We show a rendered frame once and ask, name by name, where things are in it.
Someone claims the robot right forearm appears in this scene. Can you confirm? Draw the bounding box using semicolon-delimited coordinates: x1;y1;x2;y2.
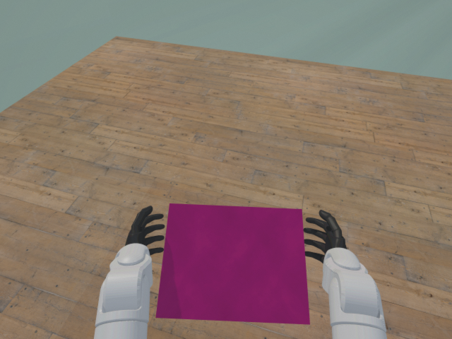
322;248;387;339

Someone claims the robot left forearm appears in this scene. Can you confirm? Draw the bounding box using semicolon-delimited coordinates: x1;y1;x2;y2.
94;243;153;339

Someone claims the right robot hand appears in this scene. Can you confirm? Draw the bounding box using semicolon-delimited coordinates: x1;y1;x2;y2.
304;210;347;264

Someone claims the left robot hand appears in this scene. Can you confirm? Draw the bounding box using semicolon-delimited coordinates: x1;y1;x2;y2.
125;206;165;255

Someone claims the carton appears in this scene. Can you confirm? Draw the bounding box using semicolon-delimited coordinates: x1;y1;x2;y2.
156;203;310;325

